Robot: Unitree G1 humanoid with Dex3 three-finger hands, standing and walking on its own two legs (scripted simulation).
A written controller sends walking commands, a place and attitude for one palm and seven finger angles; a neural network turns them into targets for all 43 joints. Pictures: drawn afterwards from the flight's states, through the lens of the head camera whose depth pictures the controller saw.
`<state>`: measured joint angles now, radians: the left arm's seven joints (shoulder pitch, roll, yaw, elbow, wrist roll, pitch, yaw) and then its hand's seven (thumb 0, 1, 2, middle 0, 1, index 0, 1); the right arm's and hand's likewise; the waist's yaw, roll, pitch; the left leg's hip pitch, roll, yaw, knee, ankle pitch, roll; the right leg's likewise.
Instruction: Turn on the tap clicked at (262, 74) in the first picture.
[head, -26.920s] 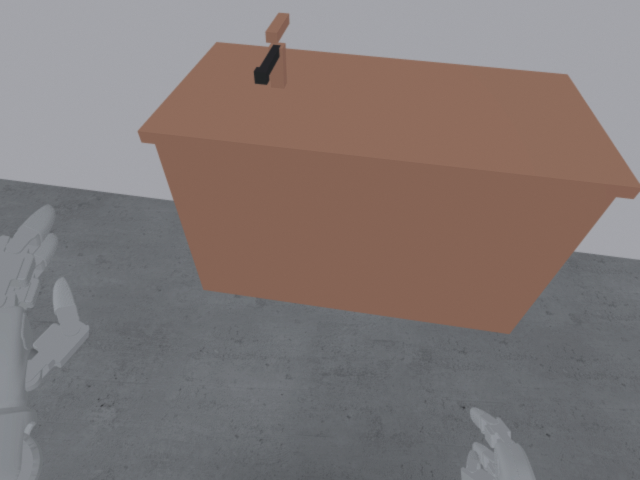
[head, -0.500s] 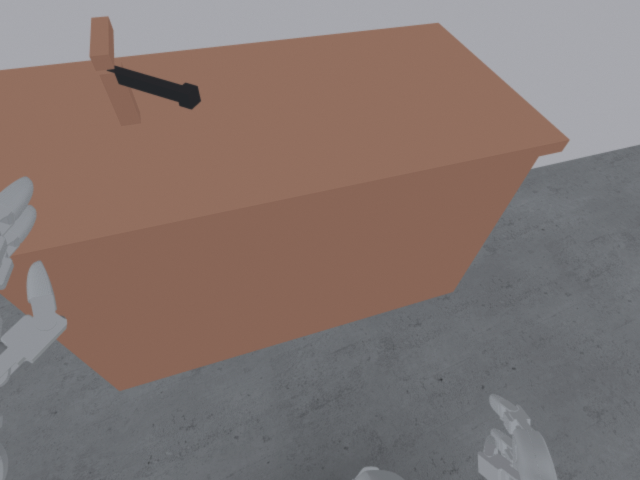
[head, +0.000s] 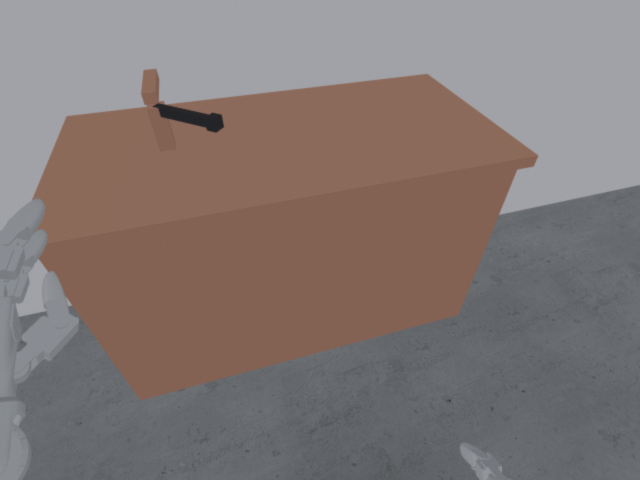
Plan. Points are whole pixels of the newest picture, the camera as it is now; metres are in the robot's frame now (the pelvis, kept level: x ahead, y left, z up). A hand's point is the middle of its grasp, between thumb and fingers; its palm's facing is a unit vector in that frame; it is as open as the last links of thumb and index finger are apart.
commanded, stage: stop stepping back and stand still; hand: left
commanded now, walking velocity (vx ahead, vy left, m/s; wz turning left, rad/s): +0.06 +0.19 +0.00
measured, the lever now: (214, 122) +0.77 +0.25 +0.10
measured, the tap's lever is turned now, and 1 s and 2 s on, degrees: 49 49 49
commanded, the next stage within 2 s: stand and check the lever's angle in 1.20 s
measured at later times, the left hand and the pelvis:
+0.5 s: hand (59, 349) +0.19 +0.24 +0.18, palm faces +0.41 -0.84 -0.36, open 7.5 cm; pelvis -0.01 +0.00 +0.01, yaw +1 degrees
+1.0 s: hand (48, 301) +0.24 +0.28 +0.18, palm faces +0.37 -0.85 -0.36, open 7.5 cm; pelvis +0.02 +0.04 +0.02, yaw +0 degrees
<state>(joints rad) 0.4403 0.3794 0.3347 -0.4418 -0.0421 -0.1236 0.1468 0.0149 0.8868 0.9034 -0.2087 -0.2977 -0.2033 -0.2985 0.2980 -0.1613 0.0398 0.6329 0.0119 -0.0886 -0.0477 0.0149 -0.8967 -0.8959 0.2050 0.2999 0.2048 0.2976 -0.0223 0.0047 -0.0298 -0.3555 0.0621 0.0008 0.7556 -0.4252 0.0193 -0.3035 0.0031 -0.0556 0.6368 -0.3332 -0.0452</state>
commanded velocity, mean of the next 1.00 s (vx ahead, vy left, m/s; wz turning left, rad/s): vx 0.02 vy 0.03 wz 0.00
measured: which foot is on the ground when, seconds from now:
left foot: up 0.00-0.24, down 0.26-1.00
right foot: down 0.00-1.00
